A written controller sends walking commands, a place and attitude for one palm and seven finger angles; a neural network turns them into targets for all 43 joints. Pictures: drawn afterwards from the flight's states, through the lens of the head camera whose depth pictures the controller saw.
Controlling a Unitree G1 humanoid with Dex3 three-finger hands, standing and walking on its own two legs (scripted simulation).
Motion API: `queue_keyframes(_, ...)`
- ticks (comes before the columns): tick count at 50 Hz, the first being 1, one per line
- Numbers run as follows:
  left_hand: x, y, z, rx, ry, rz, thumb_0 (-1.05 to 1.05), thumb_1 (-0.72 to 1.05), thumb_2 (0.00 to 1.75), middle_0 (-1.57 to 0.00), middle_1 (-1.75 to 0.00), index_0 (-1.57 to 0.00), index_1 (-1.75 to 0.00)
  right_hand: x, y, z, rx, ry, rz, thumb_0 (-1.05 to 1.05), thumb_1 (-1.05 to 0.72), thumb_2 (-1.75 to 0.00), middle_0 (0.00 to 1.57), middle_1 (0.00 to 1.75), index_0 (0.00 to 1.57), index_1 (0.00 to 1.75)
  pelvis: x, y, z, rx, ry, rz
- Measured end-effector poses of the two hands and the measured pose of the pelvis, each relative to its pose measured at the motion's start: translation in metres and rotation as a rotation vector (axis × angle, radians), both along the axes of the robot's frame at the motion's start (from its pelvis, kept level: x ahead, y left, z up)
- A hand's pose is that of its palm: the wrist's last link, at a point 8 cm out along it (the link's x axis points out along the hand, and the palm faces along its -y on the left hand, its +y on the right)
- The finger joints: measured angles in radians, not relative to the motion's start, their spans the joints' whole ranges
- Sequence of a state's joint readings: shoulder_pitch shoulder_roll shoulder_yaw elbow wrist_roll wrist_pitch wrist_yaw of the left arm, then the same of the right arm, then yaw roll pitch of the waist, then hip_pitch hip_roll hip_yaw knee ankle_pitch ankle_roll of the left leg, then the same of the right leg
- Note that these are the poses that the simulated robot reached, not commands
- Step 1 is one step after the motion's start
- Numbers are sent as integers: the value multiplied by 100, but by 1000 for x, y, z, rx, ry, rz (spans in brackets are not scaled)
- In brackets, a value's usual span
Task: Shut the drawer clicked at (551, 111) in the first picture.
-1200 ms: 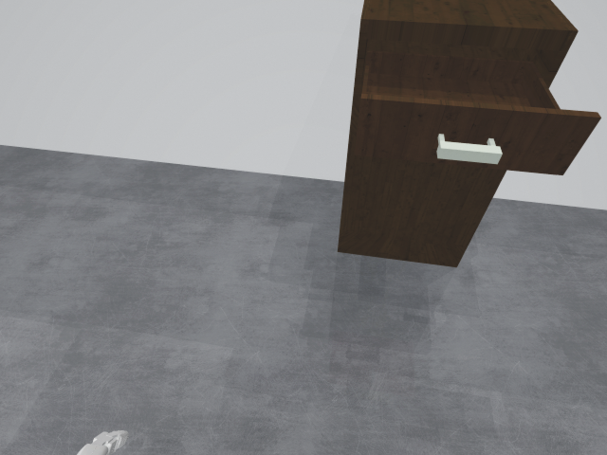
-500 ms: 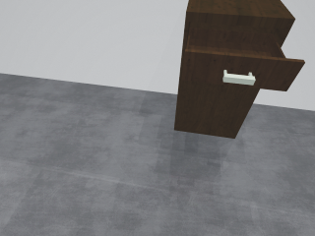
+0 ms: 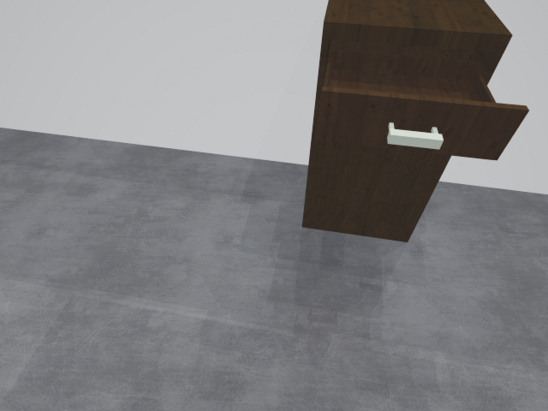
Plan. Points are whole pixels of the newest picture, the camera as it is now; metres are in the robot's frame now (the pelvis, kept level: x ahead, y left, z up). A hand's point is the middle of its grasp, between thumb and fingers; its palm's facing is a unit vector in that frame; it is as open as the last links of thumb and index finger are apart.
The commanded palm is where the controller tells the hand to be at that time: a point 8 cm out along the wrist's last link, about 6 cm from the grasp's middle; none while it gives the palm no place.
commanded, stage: look at it before walking up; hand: left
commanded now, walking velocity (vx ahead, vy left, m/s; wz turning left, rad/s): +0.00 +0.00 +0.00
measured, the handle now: (413, 133) +0.71 -0.28 +0.02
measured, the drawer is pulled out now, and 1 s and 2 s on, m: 0.30 0.30 0.30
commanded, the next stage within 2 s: walk to a spot facing it in 0.24 s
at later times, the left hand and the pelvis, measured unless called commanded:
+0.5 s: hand out of the picture +0.07 +0.24 -0.16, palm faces -0.04 -0.94 -0.33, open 7.4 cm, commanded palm none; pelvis +0.00 +0.00 +0.00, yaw -3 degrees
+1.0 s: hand out of the picture +0.05 +0.14 -0.15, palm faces -0.21 -0.94 -0.28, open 7.4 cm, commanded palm none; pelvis -0.02 -0.05 +0.00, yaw -18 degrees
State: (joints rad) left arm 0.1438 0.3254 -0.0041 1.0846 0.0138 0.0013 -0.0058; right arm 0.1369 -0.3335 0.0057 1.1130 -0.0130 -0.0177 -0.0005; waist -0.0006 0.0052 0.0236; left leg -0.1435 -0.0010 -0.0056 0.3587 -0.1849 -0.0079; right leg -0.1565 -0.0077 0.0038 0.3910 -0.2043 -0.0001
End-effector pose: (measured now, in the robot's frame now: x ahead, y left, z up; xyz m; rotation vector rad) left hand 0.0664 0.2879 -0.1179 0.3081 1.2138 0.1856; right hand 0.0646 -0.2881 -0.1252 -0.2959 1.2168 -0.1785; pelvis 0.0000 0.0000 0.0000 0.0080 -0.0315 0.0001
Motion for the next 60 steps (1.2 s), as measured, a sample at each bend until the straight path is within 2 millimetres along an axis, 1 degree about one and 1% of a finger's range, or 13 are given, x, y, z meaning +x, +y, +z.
queue_keyframes(12, -4, 1, -1, 3, 21, 7, 0, 90, 90, -20, -30, -20, -30, 4, 0, 0, 0, 7, 3, 1, -91, -90, 20, 30, 20, 30, 3, -1, 0, -1, 5, 0)
queue_keyframes(21, 0, 0, -2, -1, 23, 4, 0, 90, 90, -20, -30, -20, -30, 9, -1, 1, -5, 0, -2, 1, -91, -90, 20, 30, 20, 30, 6, -1, 0, -1, 7, -11)
queue_keyframes(25, 2, -5, -6, -3, 38, -4, 0, 90, 90, -20, -30, -20, -30, 8, 2, -1, -3, -23, -34, 1, -91, -90, 20, 30, 20, 30, 5, -1, -2, 1, 11, -45)
queue_keyframes(29, 2, -17, -15, -25, 64, -33, 0, 91, 90, -20, -30, -20, -30, -3, 10, -9, 23, -36, -80, 1, -91, -90, 20, 30, 20, 30, 1, -2, -8, 13, 14, -85)
queue_keyframes(33, 3, -35, -22, -39, 85, -67, 0, 91, 90, -20, -30, -20, -30, -23, 14, -22, 65, -34, -133, 1, -91, -90, 20, 30, 20, 30, -5, -10, -15, 38, 7, -138)
queue_keyframes(36, 4, -54, -22, -41, 89, -90, 0, 91, 90, -20, -30, -20, -30, -40, 11, -36, 102, -22, -177, 1, -91, -90, 20, 30, 20, 30, -9, -20, -19, 44, 2, -179)
queue_keyframes(38, 4, -66, -24, -36, 75, -109, 0, 91, 90, -20, -30, -20, -30, -50, 5, -49, 123, -12, -206, 1, -90, -90, 20, 30, 20, 30, -10, -29, -27, 38, 2, -200)
queue_keyframes(40, 1, -77, -22, -32, 66, -118, 0, 91, 90, -20, -30, -20, -30, -60, -1, -54, 134, 9, -232, 1, -91, -90, 20, 30, 20, 30, -14, -35, -27, 28, 4, -202)
queue_keyframes(42, -3, -86, -17, -33, 65, -112, 0, 91, 90, -20, -30, -20, -30, -67, -5, -50, 140, 24, -249, 1, -91, -90, 20, 30, 20, 30, -16, -40, -22, 33, 6, -212)
queue_keyframes(45, -9, -97, -9, -40, 84, -122, 0, 91, 89, -20, -30, -20, -30, -72, -13, -39, 140, 14, -275, 1, -91, -90, 20, 30, 20, 30, -19, -46, -12, 48, 17, -247)
queue_keyframes(49, -10, -105, -3, -44, 106, -160, 0, 90, 89, -20, -30, -20, -30, -76, -24, -28, 126, -26, -320, 1, -91, -90, 20, 30, 20, 30, -22, -50, -4, 60, 34, -295)
queue_keyframes(55, 5, -108, -1, -46, 88, -210, 0, 90, 89, -20, -30, -20, -30, -85, -33, -20, 89, -59, -374, 1, -91, -90, 20, 30, 20, 30, -24, -49, -2, 55, 47, -354)
queue_keyframes(60, 23, -104, -4, -50, 69, -265, 0, 90, 90, -20, -30, -20, -30, -89, -31, -13, 64, -86, -411, 1, -91, -90, 20, 30, 20, 30, -24, -41, -2, 50, 54, -411)
